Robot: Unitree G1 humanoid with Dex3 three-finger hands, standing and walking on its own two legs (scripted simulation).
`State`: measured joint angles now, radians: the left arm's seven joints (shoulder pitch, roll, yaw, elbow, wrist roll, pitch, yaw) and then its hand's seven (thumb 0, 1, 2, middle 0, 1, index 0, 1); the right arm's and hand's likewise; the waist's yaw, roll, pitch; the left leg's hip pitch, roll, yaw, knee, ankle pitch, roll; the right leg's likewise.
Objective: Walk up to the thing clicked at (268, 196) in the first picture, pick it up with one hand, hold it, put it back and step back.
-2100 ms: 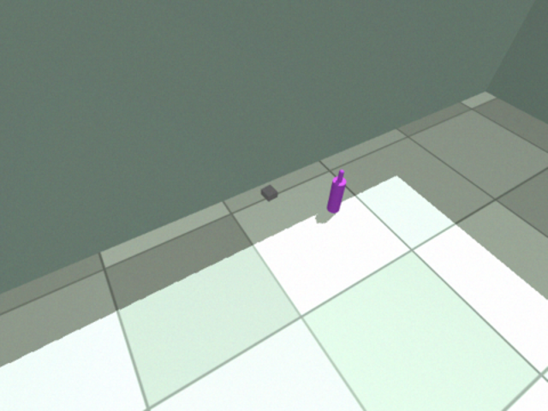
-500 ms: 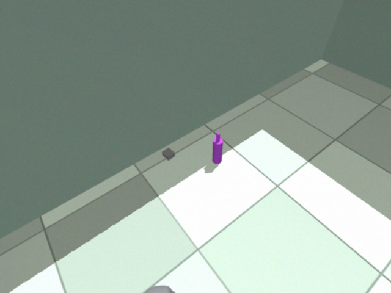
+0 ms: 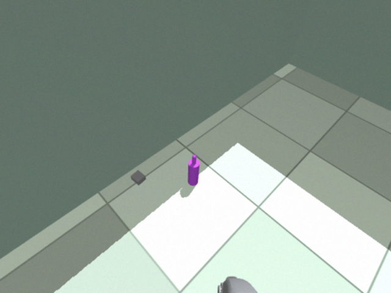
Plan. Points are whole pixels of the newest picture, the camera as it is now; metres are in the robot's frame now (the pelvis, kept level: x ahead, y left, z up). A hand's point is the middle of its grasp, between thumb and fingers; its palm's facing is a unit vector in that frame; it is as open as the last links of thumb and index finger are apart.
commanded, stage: walk up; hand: left
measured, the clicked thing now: (138, 177) +0.84 +0.31 -0.75
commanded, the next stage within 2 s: none
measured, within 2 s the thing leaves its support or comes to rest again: neither
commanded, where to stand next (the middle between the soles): +0.47 +0.05 m, yaw +1 degrees
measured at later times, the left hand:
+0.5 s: hand (68, 271) +0.20 +0.30 -0.15, palm faces +0.00 -0.92 -0.39, open 7.4 cm
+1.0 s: hand (93, 187) +0.41 +0.29 -0.13, palm faces -0.01 -0.90 -0.44, open 7.4 cm
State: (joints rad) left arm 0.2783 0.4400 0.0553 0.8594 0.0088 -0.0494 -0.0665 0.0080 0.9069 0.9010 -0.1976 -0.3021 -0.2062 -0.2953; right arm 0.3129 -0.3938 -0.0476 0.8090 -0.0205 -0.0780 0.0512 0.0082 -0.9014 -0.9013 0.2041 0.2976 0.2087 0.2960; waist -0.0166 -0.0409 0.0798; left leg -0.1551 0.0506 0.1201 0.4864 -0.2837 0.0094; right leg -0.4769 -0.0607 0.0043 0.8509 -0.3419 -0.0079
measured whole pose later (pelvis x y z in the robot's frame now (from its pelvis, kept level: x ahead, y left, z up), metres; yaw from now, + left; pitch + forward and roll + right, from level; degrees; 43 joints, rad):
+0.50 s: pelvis +0.19 +0.01 -0.02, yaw +1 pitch -2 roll -1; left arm 0.38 0.44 0.05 0.86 0.02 -0.07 -0.05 0.01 0.90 0.90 -0.20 -0.30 -0.21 -0.30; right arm 0.29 -0.43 -0.08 0.85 -0.03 -0.05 0.08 0.01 -0.91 -0.90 0.20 0.30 0.21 0.30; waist 0.04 0.00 0.05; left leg -0.40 0.07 0.05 0.63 -0.21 0.01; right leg -0.22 -0.07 -0.05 0.66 -0.41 0.00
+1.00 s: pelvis +0.34 +0.01 -0.02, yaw +1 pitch -3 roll +0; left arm 0.26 0.39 0.03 0.85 0.01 -0.09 -0.02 0.01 0.90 0.90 -0.20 -0.30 -0.21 -0.30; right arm 0.30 -0.43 -0.04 0.86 -0.01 0.00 0.02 0.01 -0.91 -0.90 0.20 0.30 0.20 0.30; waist 0.00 0.07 0.10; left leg -0.40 0.02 0.00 1.05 -0.51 0.03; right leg -0.36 -0.04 -0.06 0.65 -0.24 -0.02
